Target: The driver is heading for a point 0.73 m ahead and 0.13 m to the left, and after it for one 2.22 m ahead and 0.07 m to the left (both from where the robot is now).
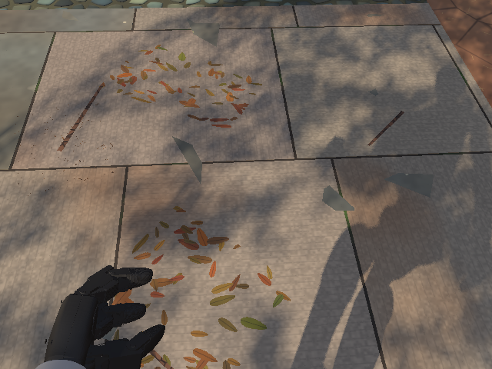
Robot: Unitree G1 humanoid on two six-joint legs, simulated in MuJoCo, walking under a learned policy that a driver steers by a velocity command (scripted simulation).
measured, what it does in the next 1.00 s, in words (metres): walks ahead, turning left: right foot, then left foot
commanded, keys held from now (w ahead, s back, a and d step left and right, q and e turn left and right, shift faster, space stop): w+q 0.02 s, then q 0.68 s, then no key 0.04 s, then e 0.26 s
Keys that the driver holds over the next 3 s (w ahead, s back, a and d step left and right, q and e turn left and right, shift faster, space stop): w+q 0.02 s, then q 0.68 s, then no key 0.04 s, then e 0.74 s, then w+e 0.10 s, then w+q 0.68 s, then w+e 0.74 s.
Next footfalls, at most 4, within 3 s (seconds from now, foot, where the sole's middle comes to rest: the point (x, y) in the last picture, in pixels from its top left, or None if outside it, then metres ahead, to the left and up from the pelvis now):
0.02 right None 0.20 -0.13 -0.77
0.48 left None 0.26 0.15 -0.77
0.86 right None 0.32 -0.08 -0.77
1.48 right None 0.29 -0.12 -0.77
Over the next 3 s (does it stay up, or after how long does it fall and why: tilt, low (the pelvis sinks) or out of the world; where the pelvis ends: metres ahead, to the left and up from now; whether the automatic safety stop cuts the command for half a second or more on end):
stays up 0.93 0.19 0.01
